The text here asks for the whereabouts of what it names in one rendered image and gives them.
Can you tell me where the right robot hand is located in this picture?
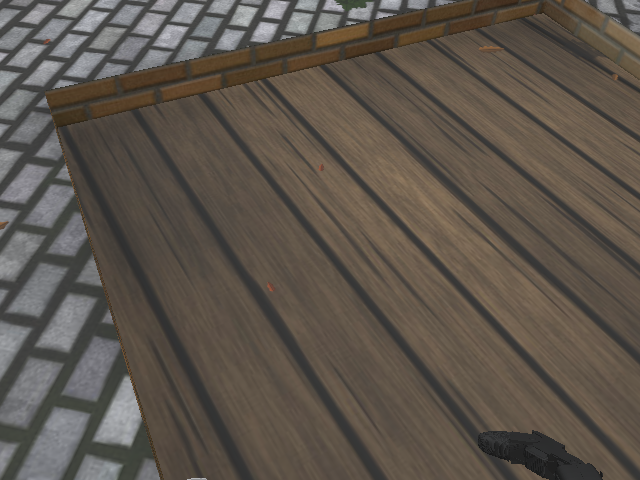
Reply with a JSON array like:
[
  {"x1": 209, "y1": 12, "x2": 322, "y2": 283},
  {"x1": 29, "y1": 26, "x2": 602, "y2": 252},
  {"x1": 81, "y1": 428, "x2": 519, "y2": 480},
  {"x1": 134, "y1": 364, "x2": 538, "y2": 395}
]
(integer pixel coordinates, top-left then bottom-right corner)
[{"x1": 478, "y1": 430, "x2": 603, "y2": 480}]

